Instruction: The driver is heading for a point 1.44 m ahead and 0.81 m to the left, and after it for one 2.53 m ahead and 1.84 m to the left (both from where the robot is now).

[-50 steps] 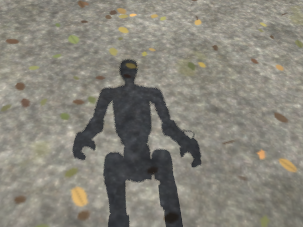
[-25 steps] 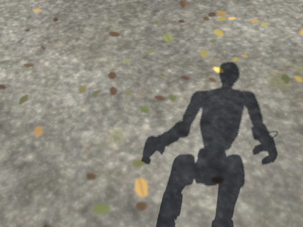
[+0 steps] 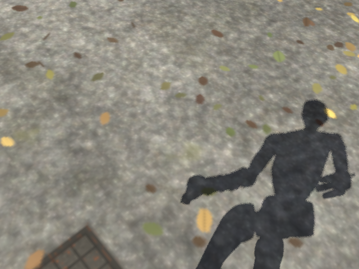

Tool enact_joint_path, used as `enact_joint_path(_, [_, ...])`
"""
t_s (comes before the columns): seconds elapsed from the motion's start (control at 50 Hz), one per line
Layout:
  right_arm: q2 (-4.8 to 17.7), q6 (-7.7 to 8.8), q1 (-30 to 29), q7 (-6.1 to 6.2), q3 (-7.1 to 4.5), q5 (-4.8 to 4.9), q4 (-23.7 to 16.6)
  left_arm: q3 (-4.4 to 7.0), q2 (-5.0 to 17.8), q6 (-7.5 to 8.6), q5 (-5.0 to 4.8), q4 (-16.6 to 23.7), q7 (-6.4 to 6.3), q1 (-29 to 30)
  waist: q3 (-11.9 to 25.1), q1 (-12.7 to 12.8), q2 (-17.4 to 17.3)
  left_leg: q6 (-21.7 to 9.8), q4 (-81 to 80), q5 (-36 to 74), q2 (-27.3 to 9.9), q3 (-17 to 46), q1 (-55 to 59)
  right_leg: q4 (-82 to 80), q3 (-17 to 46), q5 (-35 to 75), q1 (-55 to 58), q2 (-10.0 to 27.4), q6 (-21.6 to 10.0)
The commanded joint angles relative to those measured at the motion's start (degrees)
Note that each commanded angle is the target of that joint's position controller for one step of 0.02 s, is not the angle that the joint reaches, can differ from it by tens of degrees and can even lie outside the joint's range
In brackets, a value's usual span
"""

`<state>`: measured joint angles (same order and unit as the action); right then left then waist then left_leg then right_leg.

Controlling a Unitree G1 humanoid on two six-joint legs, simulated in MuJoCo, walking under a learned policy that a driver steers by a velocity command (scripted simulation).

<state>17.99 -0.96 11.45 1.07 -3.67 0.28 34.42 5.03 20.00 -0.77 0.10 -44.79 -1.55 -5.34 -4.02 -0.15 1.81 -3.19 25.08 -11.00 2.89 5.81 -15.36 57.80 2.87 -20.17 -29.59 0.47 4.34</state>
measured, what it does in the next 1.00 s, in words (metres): walks ahead, turning left: right foot, then left foot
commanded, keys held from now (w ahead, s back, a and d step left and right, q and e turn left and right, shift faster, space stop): q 0.40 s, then w+q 0.44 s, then q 0.04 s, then no key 0.12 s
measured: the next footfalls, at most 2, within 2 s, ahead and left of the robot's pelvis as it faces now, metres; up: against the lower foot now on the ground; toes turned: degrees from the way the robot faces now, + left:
right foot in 0.26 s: +0.09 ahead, -0.14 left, +0.00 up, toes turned +15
left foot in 0.70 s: +0.04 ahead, +0.14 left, +0.00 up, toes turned +28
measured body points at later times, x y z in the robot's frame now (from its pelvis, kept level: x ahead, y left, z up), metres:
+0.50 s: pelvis +0.02 -0.03 +0.00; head +0.06 -0.04 +0.45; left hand +0.07 +0.28 -0.09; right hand +0.25 -0.28 -0.10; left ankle -0.03 +0.10 -0.67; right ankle +0.05 -0.15 -0.75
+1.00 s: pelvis +0.13 +0.09 +0.00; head +0.15 +0.14 +0.45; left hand +0.17 +0.43 -0.09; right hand +0.34 -0.12 -0.10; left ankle +0.00 +0.12 -0.75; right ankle +0.36 +0.06 -0.69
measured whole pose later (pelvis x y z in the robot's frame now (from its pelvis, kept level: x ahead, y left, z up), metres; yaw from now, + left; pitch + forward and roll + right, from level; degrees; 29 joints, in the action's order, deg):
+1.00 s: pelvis +0.13 +0.09 +0.00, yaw +35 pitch +2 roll -1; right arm 16.7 1.4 21.8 1.5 -2.4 0.6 38.8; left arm 3.1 18.3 5.0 0.5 -39.1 2.6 -3.2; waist -3.4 -3.1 2.3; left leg -3.5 18.6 -17.5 3.0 6.1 -2.4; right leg 38.1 1.1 -0.2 -36.3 1.7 2.6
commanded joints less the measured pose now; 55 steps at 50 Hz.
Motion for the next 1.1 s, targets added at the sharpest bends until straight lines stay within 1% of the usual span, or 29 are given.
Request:
enact_joint_path(0.02, [10.5, 0.44, -0.8, 0.72, -3.08, 0.09, -4.1, 0.72, 3.9, 0.91, 0.03, 4.4, 0.03, 1.5, 8.0, -0.4, -9.9, -10.1, -5.3, 13.6, -13.1, 15.2, 9.1, -6.7, 1.9, 1.0, -2.1, -0.3, 0.9])
enact_joint_path(0.08, [11.1, -0.03, -1.1, 0.57, -3.29, 0.01, -4.3, 0.62, 3.9, 1.33, -0.18, 5.0, 0.47, 2.0, 7.5, -0.9, -10.4, -10.3, -4.5, 11.0, -12.7, 18.4, 6.9, -12.2, 2.4, -0.1, 1.2, -1.4, 0.7])
enact_joint_path(0.18, [11.0, -0.78, -2.7, 0.08, -3.28, 0.5, -4.9, 0.81, 4.3, 2.5, -0.66, 5.9, 1.47, 0.6, 8.7, -0.6, -11.1, -9.6, -1.3, 17.1, -11.8, 24.1, 7.3, -21.2, 2.7, -1.0, 7.0, -2.9, -0.7])
enact_joint_path(0.22, [10.5, -1.18, -4.6, 0.27, -3.12, 1.22, -5.3, 1.08, 4.3, 2.95, -0.59, 5.4, 1.88, -2.4, 9.4, 1.5, -10.9, -7.4, 1.1, 17.0, -9.7, 24.6, 6.5, -31.5, 1.8, 5.7, 12.9, -2.9, -2.0])
enact_joint_path(0.24, [9.6, -1.29, -4.7, 0.49, -2.87, 1.52, -5.4, 1.48, 5.2, 3.08, -0.22, 4.9, 1.81, -4.2, 9.7, 2.3, -9.5, -5.0, 3.2, 12.0, -7.6, 23.3, 3.4, -37.2, 2.4, 13.4, 18.5, -0.6, -3.2])
enact_joint_path(0.26, [6.7, -1.25, -1.8, 0.48, -2.09, 0.87, -5.3, 2.22, 8.8, 2.83, 0.67, 5.4, 1.42, -5.2, 11.6, 0.6, -0.2, -1.4, 12.5, -3.6, -2.8, 17.3, -2.9, -39.1, 11.6, 20.1, 25.7, 10.2, -7.1])
enact_joint_path(0.28, [6.5, -0.96, 1.0, 0.5, -2.19, 1.07, -6.1, 2.69, 12.2, 2.23, 1.84, 5.2, 1.32, -3.8, 8.3, -2.2, 13.8, 2.3, 22.9, -26.0, 6.8, 6.0, -15.2, -40.0, 24.3, 32.1, 26.9, 20.3, -16.9])
enact_joint_path(0.3, [11.6, -0.57, 1.8, 0.62, -3.74, 0.13, -5.2, 2.07, 9.3, 2.37, 1.84, 6.4, 1.18, -2.9, 7.9, -0.9, 10.3, 5.1, 36.3, -27.1, 2.4, 4.7, -17.3, -40.4, 26.4, 30.8, 23.8, 24.4, -21.8])
enact_joint_path(0.32, [13.5, -0.78, 1.7, 0.49, -4.68, 0.73, -3.9, 1.08, 6.2, 2.36, 1.49, 7.3, 0.79, -0.5, 6.7, -1.5, 6.6, 5.9, 41.0, -22.8, 0.7, 4.3, -17.0, -39.9, 20.4, 27.8, 21.9, 20.9, -19.9])
enact_joint_path(0.36, [10.9, -1.92, 2.1, 0.64, -4.41, 0.76, -2.5, 0.36, 4.1, 1.99, 0.17, 7.9, 0.1, 2.0, 4.6, -1.4, 5.3, 7.9, 45.0, -16.1, -0.2, 2.8, -18.9, -39.3, 11.8, 23.2, 21.9, 15.0, -16.1])
enact_joint_path(0.4, [8.1, -2.16, 0.6, 0.19, -3.55, 1.29, -3.3, 0.2, 4.5, 1.41, 0.37, 7.7, -0.51, 0.5, 3.9, -0.2, 6.1, 8.9, 43.6, -13.2, -0.9, -0.2, -19.3, -39.8, 6.6, 25.8, 22.5, 12.9, -16.3])
enact_joint_path(0.46, [6.4, -1.63, -4.4, -0.42, -2.46, 1.47, -5.7, 0.92, 6.2, 0.91, 0.22, 6.7, -0.93, -5.8, 5.3, 4.2, 7.7, 9.1, 34.8, -11.1, -3.7, -3.1, -22.9, -43.9, 7.4, 6.6, 29.3, 14.6, -17.1])
enact_joint_path(0.52, [5.5, -0.81, -5.9, -1.4, -1.67, 0.94, -6.8, 1.65, 8.2, 1.44, -0.27, 6.7, -0.36, -6.7, 4.9, 5.1, 7.7, 7.8, 26.9, -11.7, -5.7, -4.9, -20.4, -46.3, 6.9, -0.9, 29.3, 16.4, -16.8])
enact_joint_path(0.62, [5.1, 0.19, -4.1, -2.5, -1.23, 1.13, -6.3, 2.29, 10.0, 2.79, -1.66, 6.3, 1.63, -6.2, 2.8, 3.4, 6.9, 3.7, 13.9, -10.5, -5.5, -9.1, -8.5, -46.8, 0.9, -1.3, 22.2, 16.8, -15.2])
enact_joint_path(0.66, [4.8, 0.34, 0.5, -2.72, -1.43, 1.13, -4.5, 2.16, 9.7, 2.83, -2.6, 5.9, 2.23, -4.9, 3.3, 0.1, 5.3, 1.7, 5.7, -5.7, -3.9, -11.4, -0.2, -42.6, -2.2, -1.2, 18.9, 16.3, -13.6])
enact_joint_path(0.68, [5.6, 0.36, 5.0, -2.54, -2.06, 1.2, -2.6, 1.66, 8.1, 2.9, -2.57, 5.7, 2.32, -5.2, 4.6, -2.0, 3.5, 0.6, 3.3, -5.0, -2.0, -12.5, 7.6, -37.2, -4.9, 0.0, 14.8, 14.8, -12.2])
enact_joint_path(0.7, [8.6, 0.38, 12.4, -2.11, -3.69, 1.67, -0.4, 0.53, 4.9, 3.18, -1.57, 5.8, 2.41, -5.6, 7.8, -5.3, -1.6, -1.5, 1.7, -6.1, -2.5, -8.6, 18.6, -24.3, -9.6, 3.4, 8.7, 11.5, -9.5])
enact_joint_path(0.72, [16.3, 0.81, 18.9, -1.2, -5.42, 1.43, -0.2, -1.22, -0.3, 3.87, 0.98, 9.8, 2.54, -2.1, 8.9, -6.7, -19.1, -9.0, -5.0, -9.1, -17.9, 18.7, 28.9, 1.0, -14.0, -11.0, -10.1, 3.7, -3.7])
enact_joint_path(0.74, [16.5, 2.73, 17.1, -2.06, -4.8, 1.18, -2.2, -0.71, 2.3, 5.41, -0.32, 12.4, 2.48, 1.0, 9.2, -6.7, -16.5, -17.8, -12.4, -19.8, -24.1, 38.3, 28.2, 10.9, -2.4, -14.7, -22.6, -1.2, -3.3])
enact_joint_path(0.76, [11.7, 3.98, 14.9, -2.49, -3.41, 0.95, -2.2, 0.22, 5.9, 6.43, -2.18, 12.5, 2.94, 1.9, 5.0, -6.1, -12.4, -17.0, -13.7, -20.0, -23.6, 33.5, 26.6, 12.7, 0.7, -10.0, -25.4, 2.4, -4.6])
enact_joint_path(0.78, [8.9, 4.68, 12.9, -2.56, -2.44, 0.75, -2.1, 0.45, 6.9, 7.14, -2.14, 11.6, 3.34, 0.8, 2.2, -4.3, -11.1, -15.1, -13.2, -15.6, -21.2, 27.6, 23.5, 10.2, 0.6, -4.3, -24.1, 4.0, -5.5])
enact_joint_path(0.8, [7.9, 4.64, 10.4, -2.4, -2.0, 0.69, -2.4, 0.53, 6.8, 7.5, -0.75, 10.5, 3.38, 0.1, 1.1, -3.0, -8.0, -13.3, -12.8, -10.0, -18.6, 22.6, 20.9, 6.9, 0.5, 0.0, -21.8, 5.1, -5.4])
enact_joint_path(0.82, [7.5, 4.47, 8.6, -2.08, -1.64, 0.51, -2.6, 0.72, 6.9, 7.68, 0.32, 10.2, 3.52, -0.1, 0.5, -1.8, -8.0, -12.2, -13.1, -3.3, -16.6, 18.8, 18.3, 3.1, 0.3, 3.1, -18.9, 5.4, -4.8])
enact_joint_path(0.9, [9.4, 3.96, 6.4, -0.01, -1.92, 0.01, -1.7, -0.26, 3.5, 6.86, 0.83, 9.0, 3.61, 0.9, 1.4, -0.2, -6.9, -9.9, -11.3, 25.5, -12.5, 8.4, 12.3, -7.8, -2.9, 12.2, -10.9, 1.7, -1.4])
enact_joint_path(0.94, [9.6, 3.36, 6.7, 0.89, -2.05, 0.27, -0.5, -1.38, 1.0, 6.57, 0.69, 9.5, 3.73, 4.1, 1.8, -1.3, -7.7, -7.2, -9.3, 30.8, -9.5, 3.4, 8.0, -17.3, -4.5, 18.9, -4.4, -0.3, -0.9])
enact_joint_path(0.98, [9.7, 2.88, 9.8, 1.27, -2.16, 0.5, 1.5, -1.81, 0.3, 6.53, 0.33, 10.2, 4.41, 7.5, 2.7, -3.4, -8.4, -5.9, -8.6, 29.9, -9.5, 3.4, 6.6, -22.9, -5.3, 24.8, 0.3, -1.9, -1.4])
enact_joint_path(1.02, [9.4, 2.83, 11.0, 1.31, -2.1, 0.69, 3.0, -1.48, 1.3, 6.64, 0.0, 10.4, 4.89, 8.1, 2.9, -3.4, -8.3, -5.3, -7.4, 27.7, -10.8, 5.3, 8.0, -26.4, -3.7, 26.9, 2.3, -2.1, -2.9])
enact_joint_path(1.08, [8.7, 3.04, 9.0, 1.26, -2.04, 0.47, 3.9, -0.27, 3.9, 7.1, 0.53, 9.0, 4.75, 3.4, 4.8, -0.6, -9.6, -4.2, -1.5, 32.3, -12.3, 7.9, 12.8, -28.9, -2.2, 23.6, 5.7, -1.9, -5.9])
enact_joint_path(1.1, [8.1, 2.98, 7.7, 1.21, -1.85, 0.56, 3.8, 0.2, 4.7, 7.33, 1.0, 7.8, 4.42, -0.6, 6.9, 1.6, -9.5, -3.3, 3.2, 37.1, -10.9, 7.4, 13.7, -31.3, -3.5, 25.5, 10.5, -2.7, -7.1])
